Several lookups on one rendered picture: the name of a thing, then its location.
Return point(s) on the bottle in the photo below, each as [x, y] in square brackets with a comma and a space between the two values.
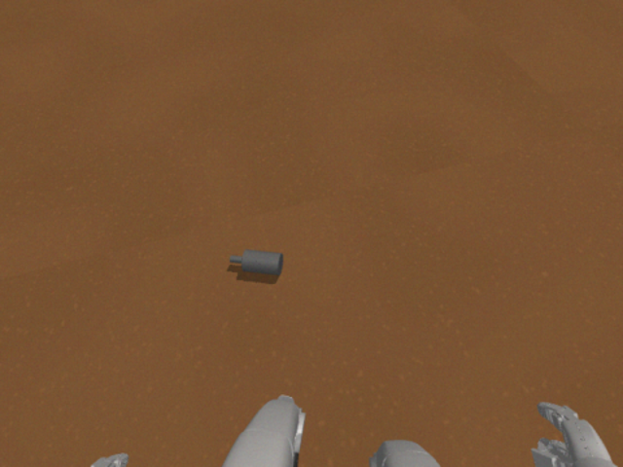
[259, 261]

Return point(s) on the right robot hand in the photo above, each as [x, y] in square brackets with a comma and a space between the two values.
[581, 439]

